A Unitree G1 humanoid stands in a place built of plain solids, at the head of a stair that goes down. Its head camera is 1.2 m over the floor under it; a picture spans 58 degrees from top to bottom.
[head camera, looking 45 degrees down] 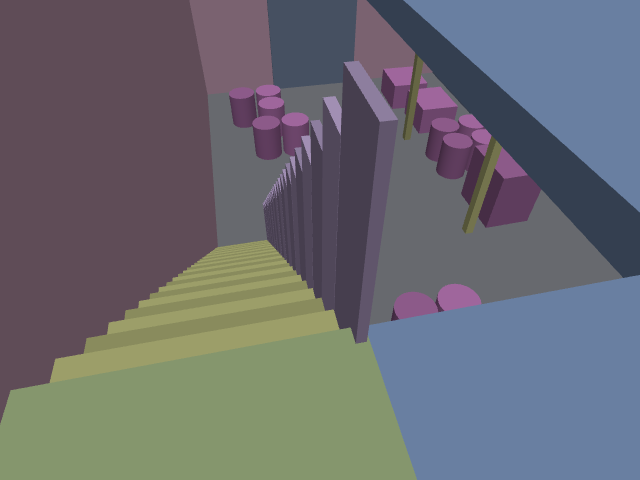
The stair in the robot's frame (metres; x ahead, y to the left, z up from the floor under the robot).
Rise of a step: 0.20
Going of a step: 0.22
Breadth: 1.02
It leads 12 degrees to the left of straight ahead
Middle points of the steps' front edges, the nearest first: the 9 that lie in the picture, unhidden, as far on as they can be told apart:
0.69 0.40 0.00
0.90 0.45 -0.19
1.11 0.49 -0.39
1.32 0.54 -0.58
1.54 0.58 -0.78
1.75 0.63 -0.98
1.96 0.67 -1.17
2.17 0.72 -1.37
2.38 0.76 -1.56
